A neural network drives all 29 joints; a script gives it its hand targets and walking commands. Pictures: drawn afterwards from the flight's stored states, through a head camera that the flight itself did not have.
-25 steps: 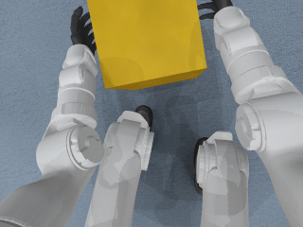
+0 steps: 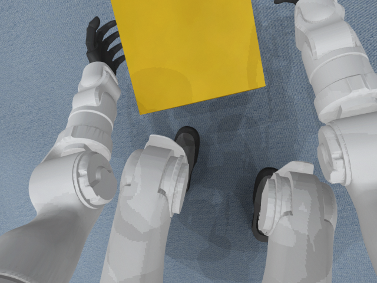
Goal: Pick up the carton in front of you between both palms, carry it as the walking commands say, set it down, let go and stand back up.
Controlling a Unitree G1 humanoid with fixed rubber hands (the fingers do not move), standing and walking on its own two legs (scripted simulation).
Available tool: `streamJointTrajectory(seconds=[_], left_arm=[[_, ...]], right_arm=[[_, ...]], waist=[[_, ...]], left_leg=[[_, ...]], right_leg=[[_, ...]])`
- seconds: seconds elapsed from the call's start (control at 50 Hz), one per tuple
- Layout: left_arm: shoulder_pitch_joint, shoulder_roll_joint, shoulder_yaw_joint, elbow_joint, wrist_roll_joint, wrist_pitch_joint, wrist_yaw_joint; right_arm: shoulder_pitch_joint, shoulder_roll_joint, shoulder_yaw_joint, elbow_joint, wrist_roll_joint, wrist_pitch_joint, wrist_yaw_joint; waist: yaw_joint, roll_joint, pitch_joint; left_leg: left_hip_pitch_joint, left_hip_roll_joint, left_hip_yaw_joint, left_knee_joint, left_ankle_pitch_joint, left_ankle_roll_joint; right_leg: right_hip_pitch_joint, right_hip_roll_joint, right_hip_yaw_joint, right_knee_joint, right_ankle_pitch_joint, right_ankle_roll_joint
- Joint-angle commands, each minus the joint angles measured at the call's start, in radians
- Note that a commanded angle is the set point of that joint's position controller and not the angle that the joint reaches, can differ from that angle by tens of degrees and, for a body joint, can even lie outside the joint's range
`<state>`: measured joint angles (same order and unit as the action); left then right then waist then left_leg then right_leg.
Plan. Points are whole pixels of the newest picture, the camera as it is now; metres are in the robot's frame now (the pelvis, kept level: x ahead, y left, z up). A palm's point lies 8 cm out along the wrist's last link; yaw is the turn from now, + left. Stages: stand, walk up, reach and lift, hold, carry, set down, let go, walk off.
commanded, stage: set down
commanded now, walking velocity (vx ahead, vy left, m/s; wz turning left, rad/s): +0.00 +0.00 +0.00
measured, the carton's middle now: (199, 51) +0.48 +0.10 -0.26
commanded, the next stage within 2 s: let go in 1.16 s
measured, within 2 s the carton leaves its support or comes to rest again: neither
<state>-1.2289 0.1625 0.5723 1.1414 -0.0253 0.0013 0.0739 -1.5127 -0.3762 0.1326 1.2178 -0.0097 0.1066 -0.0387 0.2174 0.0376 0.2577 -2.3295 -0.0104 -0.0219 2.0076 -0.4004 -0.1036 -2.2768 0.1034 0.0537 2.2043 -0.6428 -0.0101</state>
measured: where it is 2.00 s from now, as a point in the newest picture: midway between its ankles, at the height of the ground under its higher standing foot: (222, 194)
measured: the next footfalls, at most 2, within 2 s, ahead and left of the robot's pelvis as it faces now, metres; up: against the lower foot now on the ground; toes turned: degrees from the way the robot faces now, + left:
none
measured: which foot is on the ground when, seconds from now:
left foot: down 0.00-1.00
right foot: down 0.00-1.00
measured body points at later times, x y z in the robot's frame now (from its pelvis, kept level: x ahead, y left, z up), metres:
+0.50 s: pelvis +0.00 +0.02 +0.06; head +0.34 +0.03 +0.35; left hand +0.45 +0.28 -0.08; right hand +0.60 -0.07 -0.07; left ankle +0.16 +0.14 -0.35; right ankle +0.08 -0.10 -0.35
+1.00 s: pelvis +0.03 +0.01 +0.18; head +0.34 +0.01 +0.51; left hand +0.45 +0.29 +0.08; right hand +0.61 -0.08 +0.07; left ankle +0.16 +0.14 -0.35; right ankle +0.08 -0.10 -0.35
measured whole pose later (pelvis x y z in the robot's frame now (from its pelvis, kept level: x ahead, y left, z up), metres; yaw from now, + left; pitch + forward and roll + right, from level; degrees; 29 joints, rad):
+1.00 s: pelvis +0.03 +0.01 +0.18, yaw -1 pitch +48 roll +2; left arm -0.80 0.04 0.40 0.55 -0.10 0.19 0.14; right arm -1.24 -0.39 -0.01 0.96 -0.04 0.26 0.05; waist 0.23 -0.06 -0.10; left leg -1.91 -0.02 -0.02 1.40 -0.32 -0.04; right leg -1.84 0.05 0.06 1.54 -0.54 0.01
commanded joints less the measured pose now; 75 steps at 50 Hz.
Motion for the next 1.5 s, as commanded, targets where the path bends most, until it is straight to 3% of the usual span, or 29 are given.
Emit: streamJointTrajectory(seconds=[0.0, 0.1, 0.16, 0.24, 0.34, 0.48, 0.56, 0.66, 0.74, 0.82, 1.02, 1.12, 1.2, 1.28, 1.36, 1.42, 1.48], left_arm=[[-0.156, 0.135, -0.095, -0.082, -0.124, -0.053, 0.02], [-0.152, 0.099, -0.176, -0.154, -0.195, -0.05, 0.023], [-0.075, 0.097, -0.192, -0.239, -0.223, -0.031, 0.045], [-0.009, 0.106, -0.191, -0.371, -0.211, 0.004, 0.088], [0.033, 0.11, -0.181, -0.534, -0.135, 0.068, 0.133], [0.063, -0.007, -0.233, -0.56, -0.116, 0.107, 0.123], [0.118, -0.026, -0.224, -0.593, -0.108, 0.12, 0.117], [0.215, -0.008, -0.191, -0.651, -0.097, 0.145, 0.11], [0.254, 0.002, -0.177, -0.715, -0.092, 0.161, 0.097], [0.278, -0.001, -0.171, -0.736, -0.088, 0.172, 0.08], [0.312, -0.038, -0.152, -0.685, -0.042, 0.169, 0.049], [0.341, -0.052, -0.141, -0.687, -0.017, 0.166, 0.039], [0.401, -0.061, -0.155, -0.696, 0.005, 0.155, 0.016], [0.565, -0.05, -0.188, -0.729, 0.033, 0.131, -0.031], [0.74, -0.017, -0.242, -0.79, 0.06, 0.103, -0.094], [0.812, 0.013, -0.29, -0.809, 0.062, 0.089, -0.137], [0.904, 0.037, -0.339, -0.788, 0.06, 0.074, -0.17]], right_arm=[[-0.353, -0.033, 0.093, -0.115, 0.105, -0.024, 0.011], [-0.393, -0.034, 0.135, -0.188, 0.157, -0.025, 0.023], [-0.362, -0.078, 0.097, -0.237, 0.137, -0.011, 0.005], [-0.329, -0.138, -0.002, -0.307, 0.082, 0.019, -0.01], [-0.245, -0.156, -0.075, -0.287, 0.063, 0.064, 0.0], [-0.136, -0.142, -0.124, -0.184, 0.056, 0.057, 0.06], [-0.115, -0.158, -0.15, -0.222, 0.026, 0.05, 0.07], [-0.09, -0.148, -0.15, -0.316, 0.0, 0.078, 0.076], [-0.078, -0.115, -0.133, -0.397, 0.0, 0.106, 0.083], [-0.069, -0.09, -0.128, -0.431, -0.006, 0.126, 0.085], [0.028, -0.08, -0.198, -0.313, -0.054, 0.121, 0.1], [0.052, -0.077, -0.212, -0.308, -0.068, 0.107, 0.116], [0.135, -0.05, -0.245, -0.321, -0.09, 0.095, 0.116], [0.328, 0.011, -0.289, -0.402, -0.122, 0.076, 0.086], [0.541, 0.113, -0.311, -0.557, -0.136, 0.052, 0.028], [0.662, 0.175, -0.321, -0.665, -0.135, 0.03, -0.029], [0.781, 0.202, -0.322, -0.72, -0.133, 0.005, -0.071]], waist=[[0.074, -0.298, -0.916], [0.086, -0.318, -1.067], [0.076, -0.319, -1.231], [0.063, -0.306, -1.348], [0.082, -0.224, -1.305], [0.053, -0.126, -1.167], [0.05, -0.152, -1.223], [0.068, -0.248, -1.332], [0.081, -0.311, -1.406], [0.076, -0.331, -1.409], [0.061, -0.249, -1.277], [0.067, -0.246, -1.261], [0.05, -0.242, -1.281], [0.027, -0.227, -1.355], [0.008, -0.192, -1.336], [-0.015, -0.167, -1.221], [-0.039, -0.137, -1.044]], left_leg=[[0.458, 0.026, 0.113, -0.034, 0.275, 0.021], [0.56, 0.03, 0.106, -0.054, 0.331, 0.03], [0.686, 0.015, 0.109, -0.083, 0.38, 0.03], [0.818, -0.013, 0.118, -0.145, 0.338, 0.034], [0.936, -0.032, 0.124, -0.242, 0.258, 0.04], [0.951, -0.045, 0.116, -0.327, 0.249, 0.014], [0.983, -0.053, 0.12, -0.367, 0.295, 0.007], [0.975, -0.063, 0.142, -0.453, 0.345, 0.012], [0.957, -0.066, 0.16, -0.521, 0.394, 0.017], [0.956, -0.066, 0.168, -0.586, 0.415, 0.019], [1.104, -0.056, 0.155, -0.769, 0.418, 0.015], [1.193, -0.052, 0.144, -0.859, 0.446, 0.017], [1.266, -0.051, 0.139, -0.92, 0.483, 0.021], [1.41, -0.054, 0.136, -0.977, 0.57, 0.033], [1.557, -0.055, 0.123, -1.046, 0.608, 0.051], [1.635, -0.052, 0.106, -1.106, 0.55, 0.064], [1.732, -0.039, 0.083, -1.171, 0.442, 0.075]], right_leg=[[0.458, -0.094, 0.076, -0.278, 0.279, 0.001], [0.538, -0.099, 0.041, -0.267, 0.289, 0.01], [0.614, -0.09, 0.004, -0.271, 0.296, 0.016], [0.641, -0.068, -0.048, -0.305, 0.196, 0.006], [0.538, -0.042, -0.085, -0.383, 0.067, -0.013], [0.408, -0.016, -0.082, -0.474, 0.049, -0.03], [0.461, -0.011, -0.087, -0.526, 0.088, -0.025], [0.667, -0.003, -0.089, -0.612, 0.177, -0.007], [0.85, -0.005, -0.078, -0.673, 0.286, 0.008], [0.96, -0.009, -0.063, -0.743, 0.352, 0.019], [0.972, -0.009, -0.046, -0.947, 0.331, 0.02], [1.035, -0.006, -0.043, -1.039, 0.359, 0.018], [1.121, -0.004, -0.04, -1.106, 0.42, 0.022], [1.243, 0.001, -0.038, -1.174, 0.546, 0.031], [1.361, -0.001, -0.032, -1.262, 0.615, 0.04], [1.41, -0.007, -0.031, -1.347, 0.561, 0.047], [1.391, -0.014, -0.04, -1.443, 0.4, 0.051]])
